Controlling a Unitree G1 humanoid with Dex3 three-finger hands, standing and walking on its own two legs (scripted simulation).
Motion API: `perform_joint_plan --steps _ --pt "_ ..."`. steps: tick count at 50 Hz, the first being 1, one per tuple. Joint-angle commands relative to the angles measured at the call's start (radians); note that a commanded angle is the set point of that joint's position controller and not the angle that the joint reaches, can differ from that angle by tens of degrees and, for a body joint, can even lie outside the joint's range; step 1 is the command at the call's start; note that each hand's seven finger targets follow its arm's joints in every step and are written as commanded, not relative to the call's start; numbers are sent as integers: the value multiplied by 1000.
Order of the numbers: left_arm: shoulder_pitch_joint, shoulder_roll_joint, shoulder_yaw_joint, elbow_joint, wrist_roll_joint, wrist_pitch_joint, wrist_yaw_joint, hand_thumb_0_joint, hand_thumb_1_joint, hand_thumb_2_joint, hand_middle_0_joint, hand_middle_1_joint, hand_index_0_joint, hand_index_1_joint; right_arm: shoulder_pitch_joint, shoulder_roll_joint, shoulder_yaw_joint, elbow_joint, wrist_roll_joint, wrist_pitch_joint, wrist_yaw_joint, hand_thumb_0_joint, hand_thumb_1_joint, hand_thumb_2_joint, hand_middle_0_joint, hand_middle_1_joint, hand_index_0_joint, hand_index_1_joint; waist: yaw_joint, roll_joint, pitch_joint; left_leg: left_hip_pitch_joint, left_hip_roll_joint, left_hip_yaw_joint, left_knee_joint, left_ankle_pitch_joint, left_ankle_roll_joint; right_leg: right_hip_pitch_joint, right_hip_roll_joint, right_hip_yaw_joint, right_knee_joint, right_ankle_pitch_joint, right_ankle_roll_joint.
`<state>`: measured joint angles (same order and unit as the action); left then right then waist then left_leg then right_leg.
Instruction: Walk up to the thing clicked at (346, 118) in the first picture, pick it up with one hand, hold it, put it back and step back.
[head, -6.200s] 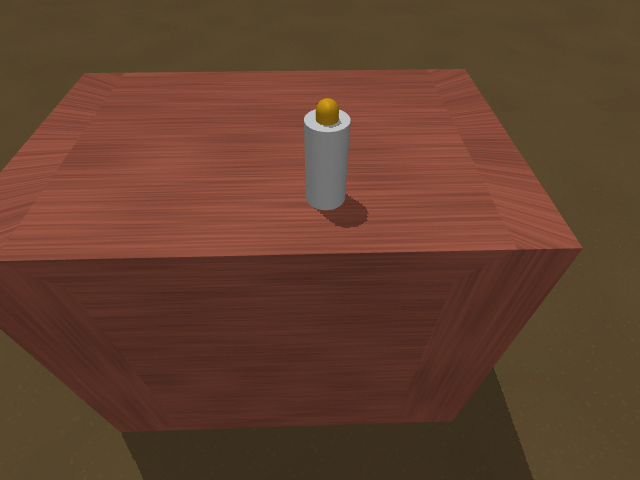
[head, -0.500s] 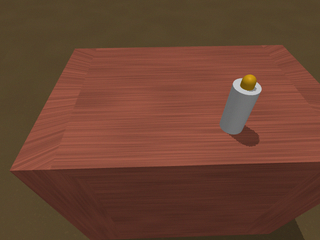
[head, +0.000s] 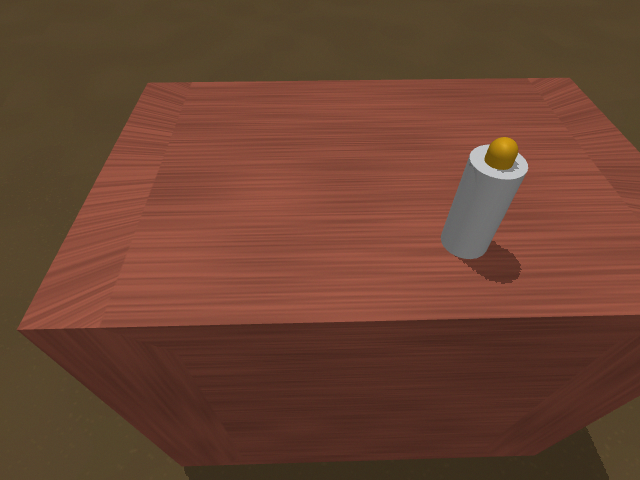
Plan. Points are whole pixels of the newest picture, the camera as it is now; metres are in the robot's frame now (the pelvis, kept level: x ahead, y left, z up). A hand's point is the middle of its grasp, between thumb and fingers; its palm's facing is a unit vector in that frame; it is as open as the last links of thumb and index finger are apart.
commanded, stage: rise first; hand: right
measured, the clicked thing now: (482, 197) +0.45 -0.22 +0.11
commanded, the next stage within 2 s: go down in 1.82 s
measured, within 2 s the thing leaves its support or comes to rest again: neither
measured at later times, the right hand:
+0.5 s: hand (534, 433) +0.19 -0.25 -0.03, palm faces +0.27 +0.89 -0.37, open 16.6 cm
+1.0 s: hand (596, 401) +0.19 -0.25 +0.10, palm faces +0.35 +0.83 -0.43, open 17.6 cm
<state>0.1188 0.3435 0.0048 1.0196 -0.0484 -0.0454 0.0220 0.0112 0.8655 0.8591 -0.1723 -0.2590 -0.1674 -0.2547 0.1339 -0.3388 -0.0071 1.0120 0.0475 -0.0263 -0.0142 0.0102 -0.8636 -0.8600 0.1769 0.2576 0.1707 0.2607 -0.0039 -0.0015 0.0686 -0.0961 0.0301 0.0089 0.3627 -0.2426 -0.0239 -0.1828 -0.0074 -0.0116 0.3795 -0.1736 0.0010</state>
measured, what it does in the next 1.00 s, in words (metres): stands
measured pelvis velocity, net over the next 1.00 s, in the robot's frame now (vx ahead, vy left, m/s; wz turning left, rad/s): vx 0.00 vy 0.02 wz -0.02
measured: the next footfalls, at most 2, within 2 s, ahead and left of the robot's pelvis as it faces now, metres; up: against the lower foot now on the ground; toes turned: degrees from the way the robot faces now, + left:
none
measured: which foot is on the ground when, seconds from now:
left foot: down 0.00-1.00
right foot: down 0.00-1.00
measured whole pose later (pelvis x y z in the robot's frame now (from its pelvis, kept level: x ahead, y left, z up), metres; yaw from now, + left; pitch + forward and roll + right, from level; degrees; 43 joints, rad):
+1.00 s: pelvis +0.00 +0.02 +0.00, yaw -1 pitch -3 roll -1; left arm 0.24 0.24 0.16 0.62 -0.02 -0.07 0.05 -0.01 -0.54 0.03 -0.07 -0.05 -0.06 -0.05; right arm 0.46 -0.33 -0.30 -0.15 0.04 -0.20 -0.03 -0.01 0.56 -0.04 0.05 0.06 0.05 0.06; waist -0.05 -0.05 0.03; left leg -0.07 0.02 0.03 0.41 -0.28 0.00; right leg -0.14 -0.02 0.01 0.38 -0.18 0.02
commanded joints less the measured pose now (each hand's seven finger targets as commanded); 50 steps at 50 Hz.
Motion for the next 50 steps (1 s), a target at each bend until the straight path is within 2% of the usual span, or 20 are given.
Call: perform_joint_plan --steps 1,3,5,6,8,10,13,18,20,21,23,27,33,36,37,40,42,44,46,50 --pt "-142 234 136 -164 -44 -83 53 0 420 420 -38 -42 -31 -49 -208 -255 -148 -182 40 -102 -65 0 -420 -420 63 41 54 41 2 -19 -124 -164 -31 37 32 56 27 -13 -2 -16 16 17 -10" --pt "-148 149 119 -171 -27 -92 57 0 260 260 -41 -42 -41 -42 -205 -179 -137 -177 19 -114 -67 0 -260 -260 60 42 53 42 0 0 -236 -151 -32 28 60 100 31 7 -9 -12 53 87 -10" --pt "3 149 178 -176 6 -83 51 0 124 153 -51 -51 -59 -43 -31 -206 -218 -233 -6 -104 -66 0 -143 -177 60 43 52 43 -11 -22 -283 -137 -40 32 65 161 37 19 -5 -18 50 142 -9" --pt "45 131 176 -177 11 -74 48 0 77 123 -55 -53 -68 -39 70 -194 -226 -216 -8 -94 -67 0 -87 -162 58 43 52 43 -15 -37 -280 -112 -43 34 55 205 37 36 -3 -20 41 191 -8" --pt "36 162 194 -278 15 -69 54 0 -21 79 -59 -51 -75 -34 24 -212 -235 -361 -7 -95 -72 0 17 -135 55 44 50 44 -7 -33 -313 -74 -46 36 41 276 27 69 0 -24 32 252 -7" --pt "41 81 150 -305 10 -56 47 0 -115 70 -61 -52 -72 -39 62 -151 -211 -399 -2 -80 -67 0 107 -119 52 46 48 46 -16 -46 -267 -84 -42 35 34 286 26 43 5 -34 26 247 -8" --pt "-59 52 124 -403 7 -59 53 0 -302 56 -67 -48 -67 -47 -16 -142 -201 -550 1 -87 -74 0 259 -93 46 50 46 50 -24 -39 -210 -94 -41 37 6 183 30 15 -4 -30 -1 146 -8" --pt "-57 45 113 -522 12 -73 70 0 -533 16 -77 -56 -75 -57 -4 -161 -217 -763 -3 -110 -85 0 447 -56 40 52 43 52 -27 -29 -218 -64 -32 33 -8 182 27 54 1 -30 -6 145 -12" --pt "-13 30 101 -547 11 -74 75 0 -540 14 -75 -55 -73 -56 45 -183 -247 -823 -3 -119 -90 0 485 -49 39 52 42 52 -32 -30 -199 -52 -27 31 -18 186 23 61 8 -34 -6 148 -15" --pt "-3 21 92 -547 14 -75 73 0 -543 10 -74 -54 -73 -55 74 -157 -233 -853 -4 -122 -88 0 497 -46 38 52 41 53 -37 -19 -185 -53 -30 36 -13 187 24 63 4 -32 -11 155 -15" --pt "-10 38 111 -556 17 -76 76 0 -543 11 -72 -53 -71 -53 93 -175 -263 -935 -3 -127 -90 0 513 -44 38 53 41 53 -36 -53 -206 -39 -29 37 -8 223 24 100 4 -33 -9 194 -13" --pt "131 31 139 -524 18 -67 64 0 -537 2 -66 -47 -68 -44 203 -174 -306 -1028 4 -133 -71 0 559 -34 36 54 41 55 -23 -15 -138 -56 -23 43 -16 272 7 95 13 -42 -4 214 -23" --pt "66 60 188 -605 16 -71 49 0 -553 15 -61 -42 -58 -45 212 -151 -322 -1178 11 -158 -45 0 588 -29 35 55 41 55 -23 29 -123 -53 -17 46 -16 294 0 114 12 -35 -6 233 -25" --pt "60 -10 130 -579 18 -70 36 0 -558 25 -60 -42 -54 -48 221 -135 -316 -1242 9 -179 -39 0 598 -29 35 56 41 56 -42 -4 -103 -49 -15 45 -23 254 6 107 12 -34 -14 207 -22" --pt "68 11 163 -567 17 -69 40 0 -555 22 -60 -43 -56 -47 234 -158 -348 -1251 6 -185 -41 0 591 -29 37 55 41 55 -44 5 -112 -44 -17 46 -17 260 6 112 9 -32 -15 214 -23" --pt "42 -21 120 -578 22 -74 35 0 -556 23 -60 -44 -55 -49 221 -174 -368 -1323 5 -208 -40 0 587 -27 38 55 42 55 -52 -16 -112 -29 -14 43 -25 227 9 101 15 -34 -18 186 -21" --pt "59 35 186 -551 24 -73 41 0 -557 22 -60 -43 -54 -48 248 -202 -409 -1318 4 -218 -42 0 583 -26 39 54 43 54 -51 -17 -117 -28 -16 47 -24 215 11 105 14 -33 -25 178 -19" --pt "42 33 181 -540 30 -77 38 0 -564 28 -60 -45 -53 -52 253 -194 -409 -1353 6 -230 -38 0 570 -27 41 54 44 54 -49 -31 -113 -30 -15 46 -25 218 10 107 15 -32 -20 182 -20" --pt "22 78 232 -565 30 -86 44 0 -571 33 -61 -44 -52 -54 250 -201 -424 -1374 7 -241 -39 0 546 -31 43 53 45 53 -44 -23 -126 -26 -14 45 -26 222 10 117 14 -31 -20 184 -20" --pt "33 -12 162 -574 24 -92 30 0 -573 37 -61 -43 -51 -54 251 -174 -416 -1409 9 -269 -31 0 546 -33 43 53 45 54 -55 -15 -88 -35 -22 53 -36 146 21 99 13 -28 -35 133 -18"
